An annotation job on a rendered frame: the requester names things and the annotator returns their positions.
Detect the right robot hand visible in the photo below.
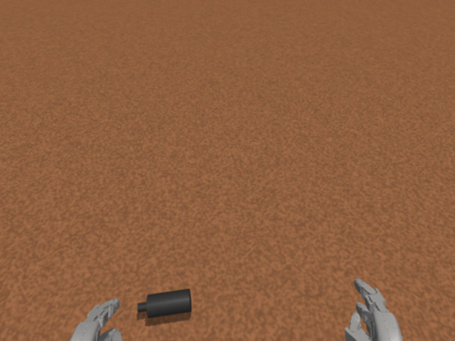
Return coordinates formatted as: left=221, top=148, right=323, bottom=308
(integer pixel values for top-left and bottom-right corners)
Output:
left=345, top=278, right=403, bottom=341

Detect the bottle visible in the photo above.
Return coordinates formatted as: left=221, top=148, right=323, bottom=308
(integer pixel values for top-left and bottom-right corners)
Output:
left=137, top=289, right=191, bottom=318

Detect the left robot hand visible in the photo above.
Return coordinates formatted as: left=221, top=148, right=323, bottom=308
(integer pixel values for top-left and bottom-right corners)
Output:
left=70, top=298, right=122, bottom=341

